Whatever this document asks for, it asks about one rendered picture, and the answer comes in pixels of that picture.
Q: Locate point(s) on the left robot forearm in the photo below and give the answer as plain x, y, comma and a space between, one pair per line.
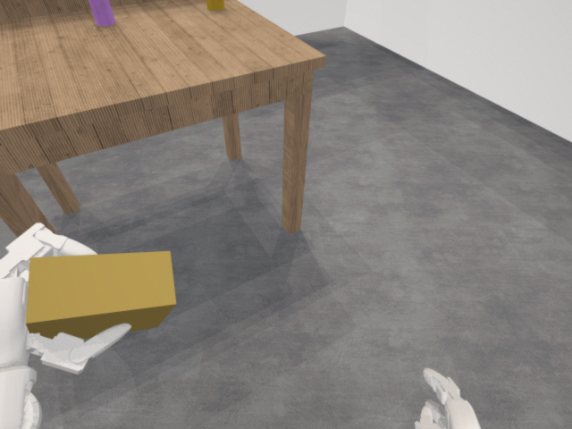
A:
19, 408

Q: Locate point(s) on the table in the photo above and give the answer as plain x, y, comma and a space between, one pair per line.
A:
69, 87

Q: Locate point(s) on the sponge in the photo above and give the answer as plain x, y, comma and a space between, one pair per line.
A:
85, 295

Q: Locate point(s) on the left robot hand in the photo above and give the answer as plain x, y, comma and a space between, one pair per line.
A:
64, 351

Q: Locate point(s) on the right robot hand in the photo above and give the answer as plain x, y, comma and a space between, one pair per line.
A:
456, 414

